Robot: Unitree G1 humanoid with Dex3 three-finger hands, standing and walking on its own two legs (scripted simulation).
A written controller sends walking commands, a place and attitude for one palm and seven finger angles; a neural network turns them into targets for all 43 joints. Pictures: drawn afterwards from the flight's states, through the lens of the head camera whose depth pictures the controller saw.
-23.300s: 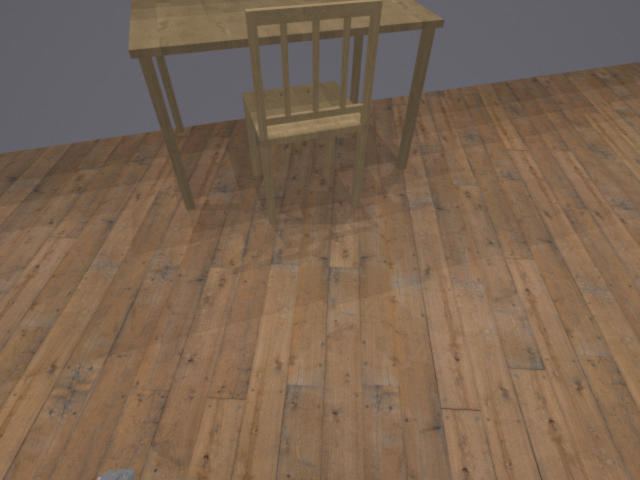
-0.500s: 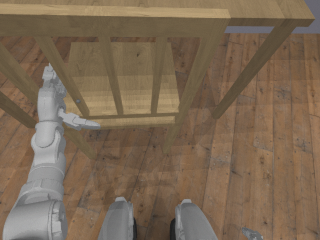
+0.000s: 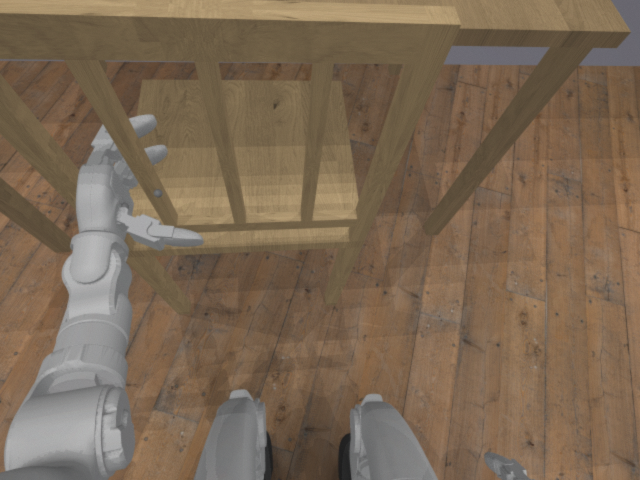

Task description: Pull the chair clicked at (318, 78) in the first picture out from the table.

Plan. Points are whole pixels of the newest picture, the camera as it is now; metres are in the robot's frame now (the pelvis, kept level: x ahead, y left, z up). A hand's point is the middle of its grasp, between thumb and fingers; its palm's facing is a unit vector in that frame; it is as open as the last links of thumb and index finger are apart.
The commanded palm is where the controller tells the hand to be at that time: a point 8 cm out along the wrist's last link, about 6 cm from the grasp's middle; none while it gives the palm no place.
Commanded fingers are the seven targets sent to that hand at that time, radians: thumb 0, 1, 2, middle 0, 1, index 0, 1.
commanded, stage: hook a spindle and tug to test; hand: left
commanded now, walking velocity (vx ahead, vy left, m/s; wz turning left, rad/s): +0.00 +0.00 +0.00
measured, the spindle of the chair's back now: (227, 159) +0.50 +0.11 +0.03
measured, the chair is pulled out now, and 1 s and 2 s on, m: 0.00 0.03 0.15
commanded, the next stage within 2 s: step backward, pulling the chair out in 1.08 s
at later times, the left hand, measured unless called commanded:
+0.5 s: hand (159, 188) +0.46 +0.19 +0.02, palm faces +0.09 -1.00 -0.02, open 5.4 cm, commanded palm +0.42 +0.23 +0.02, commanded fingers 0.00 0.90 0.90 -0.50 -1.45 -0.50 -1.45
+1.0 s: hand (167, 213) +0.42 +0.18 +0.02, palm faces +0.09 -1.00 -0.02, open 5.3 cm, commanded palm +0.39 +0.22 +0.02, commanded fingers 0.00 0.90 0.90 -0.50 -1.45 -0.50 -1.45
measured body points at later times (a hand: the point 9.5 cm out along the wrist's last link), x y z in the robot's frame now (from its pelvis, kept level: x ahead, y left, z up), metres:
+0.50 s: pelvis +0.01 +0.01 +0.01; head +0.15 +0.03 +0.43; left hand +0.45 +0.24 +0.03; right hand +0.08 -0.26 -0.11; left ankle +0.04 +0.10 -0.62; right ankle +0.02 -0.13 -0.62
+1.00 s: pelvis +0.02 +0.00 +0.01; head +0.16 +0.02 +0.44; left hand +0.41 +0.23 +0.03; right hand +0.13 -0.26 -0.11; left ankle +0.04 +0.10 -0.62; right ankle +0.02 -0.13 -0.62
